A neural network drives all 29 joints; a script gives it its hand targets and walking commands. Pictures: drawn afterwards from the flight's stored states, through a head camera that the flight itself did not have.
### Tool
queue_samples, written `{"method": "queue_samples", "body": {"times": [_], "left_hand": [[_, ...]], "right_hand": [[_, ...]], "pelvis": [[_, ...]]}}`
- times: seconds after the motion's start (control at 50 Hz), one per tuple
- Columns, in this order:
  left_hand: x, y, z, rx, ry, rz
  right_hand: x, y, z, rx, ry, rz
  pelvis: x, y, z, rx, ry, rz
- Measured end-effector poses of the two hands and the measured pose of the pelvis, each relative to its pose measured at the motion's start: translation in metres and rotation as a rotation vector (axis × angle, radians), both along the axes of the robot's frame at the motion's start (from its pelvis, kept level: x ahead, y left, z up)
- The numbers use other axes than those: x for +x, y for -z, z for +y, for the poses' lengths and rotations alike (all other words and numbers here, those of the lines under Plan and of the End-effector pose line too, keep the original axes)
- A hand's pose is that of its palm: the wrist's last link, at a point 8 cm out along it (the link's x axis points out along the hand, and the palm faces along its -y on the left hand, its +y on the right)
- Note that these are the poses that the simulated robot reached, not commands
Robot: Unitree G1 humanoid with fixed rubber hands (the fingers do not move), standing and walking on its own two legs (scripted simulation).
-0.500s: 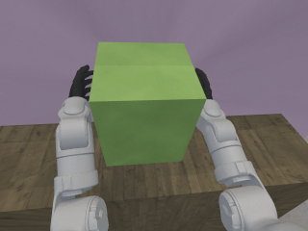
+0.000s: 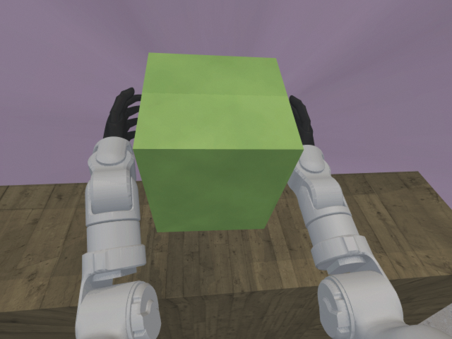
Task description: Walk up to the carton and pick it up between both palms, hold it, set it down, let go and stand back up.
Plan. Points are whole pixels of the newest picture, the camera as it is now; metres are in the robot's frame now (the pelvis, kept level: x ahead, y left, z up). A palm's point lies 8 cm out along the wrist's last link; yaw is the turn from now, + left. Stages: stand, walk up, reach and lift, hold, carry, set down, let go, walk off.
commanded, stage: set down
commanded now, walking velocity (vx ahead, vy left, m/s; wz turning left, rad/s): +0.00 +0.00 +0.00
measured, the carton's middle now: (212, 150) +0.38 +0.00 +0.16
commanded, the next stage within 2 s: none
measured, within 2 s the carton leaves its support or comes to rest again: neither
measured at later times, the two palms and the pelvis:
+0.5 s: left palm (132, 158) +0.39 +0.14 +0.15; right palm (296, 168) +0.36 -0.16 +0.13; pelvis +0.01 +0.01 +0.00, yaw -1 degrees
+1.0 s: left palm (144, 167) +0.40 +0.12 +0.11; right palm (299, 181) +0.35 -0.17 +0.10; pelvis +0.02 +0.02 +0.00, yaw -1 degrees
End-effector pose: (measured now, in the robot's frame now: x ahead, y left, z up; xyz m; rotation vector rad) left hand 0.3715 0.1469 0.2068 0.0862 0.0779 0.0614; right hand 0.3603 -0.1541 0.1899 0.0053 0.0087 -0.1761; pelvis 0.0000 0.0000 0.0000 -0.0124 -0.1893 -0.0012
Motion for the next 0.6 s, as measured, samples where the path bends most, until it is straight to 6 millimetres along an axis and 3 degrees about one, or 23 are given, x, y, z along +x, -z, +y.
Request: {"method": "queue_samples", "body": {"times": [0.26,0.34,0.46,0.6], "left_hand": [[0.008,0.054,-0.002,0.025,0.041,0.044],[0.009,0.063,-0.004,0.011,0.047,0.054],[0.015,0.059,-0.008,0.009,0.062,0.043],[0.023,0.064,-0.009,0.021,0.074,0.081]], "right_hand": [[-0.005,0.059,0.000,-0.008,0.035,0.027],[-0.006,0.064,-0.003,-0.014,0.045,0.034],[-0.006,0.057,-0.006,-0.029,0.064,0.022],[-0.001,0.065,-0.007,-0.015,0.073,0.058]], "pelvis": [[0.012,0.000,0.007,-0.009,-0.005,0.014],[0.013,0.000,0.009,-0.011,-0.002,0.031],[0.014,0.000,0.013,-0.010,0.008,0.046],[0.016,-0.001,0.017,-0.009,0.017,0.049]]}}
